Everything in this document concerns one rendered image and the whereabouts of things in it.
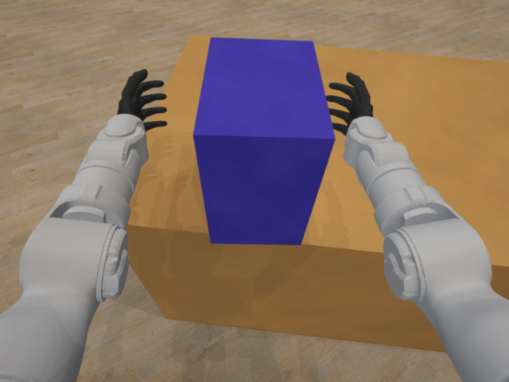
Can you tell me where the left robot hand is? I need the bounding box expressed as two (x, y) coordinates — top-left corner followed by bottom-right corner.
(117, 69), (167, 132)

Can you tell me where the pedestal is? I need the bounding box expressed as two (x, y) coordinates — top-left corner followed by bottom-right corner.
(126, 34), (509, 353)

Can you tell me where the left robot upper arm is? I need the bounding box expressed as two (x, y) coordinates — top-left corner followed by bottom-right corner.
(0, 217), (129, 382)

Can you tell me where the carton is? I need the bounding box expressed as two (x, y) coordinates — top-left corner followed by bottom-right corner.
(193, 37), (336, 245)

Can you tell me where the right robot hand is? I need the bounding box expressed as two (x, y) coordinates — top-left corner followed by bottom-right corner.
(326, 72), (373, 136)

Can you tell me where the right robot upper arm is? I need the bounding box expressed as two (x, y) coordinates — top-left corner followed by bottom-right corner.
(383, 218), (509, 382)

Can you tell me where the robot right forearm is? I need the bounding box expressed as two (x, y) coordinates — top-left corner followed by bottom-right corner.
(343, 116), (492, 282)

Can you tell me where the robot left forearm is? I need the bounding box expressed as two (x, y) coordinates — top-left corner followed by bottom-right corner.
(19, 114), (149, 291)

